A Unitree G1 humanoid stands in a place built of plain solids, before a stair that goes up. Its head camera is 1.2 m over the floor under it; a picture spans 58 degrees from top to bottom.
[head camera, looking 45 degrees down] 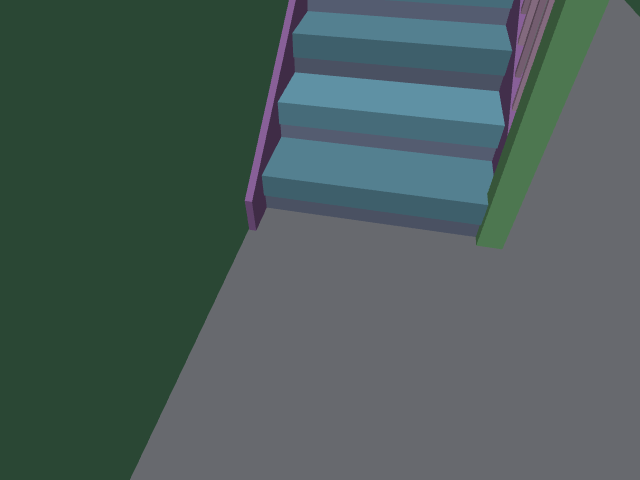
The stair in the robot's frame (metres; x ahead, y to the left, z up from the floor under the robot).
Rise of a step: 0.17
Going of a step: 0.27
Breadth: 0.89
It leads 12 degrees to the right of straight ahead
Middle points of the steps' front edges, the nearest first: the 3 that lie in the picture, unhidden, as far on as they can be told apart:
1.29 -0.19 0.18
1.55 -0.26 0.35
1.82 -0.32 0.52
